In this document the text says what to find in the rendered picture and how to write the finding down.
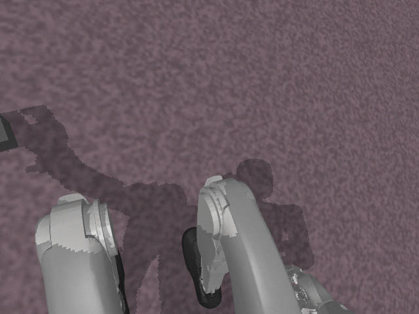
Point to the left robot foot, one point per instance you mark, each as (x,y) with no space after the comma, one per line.
(121,276)

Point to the right robot foot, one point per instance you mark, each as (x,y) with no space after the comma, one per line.
(193,260)

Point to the right robot hand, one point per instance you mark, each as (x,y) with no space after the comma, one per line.
(310,293)

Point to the cube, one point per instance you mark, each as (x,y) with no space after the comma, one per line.
(7,138)

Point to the right robot arm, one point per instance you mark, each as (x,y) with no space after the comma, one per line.
(333,307)

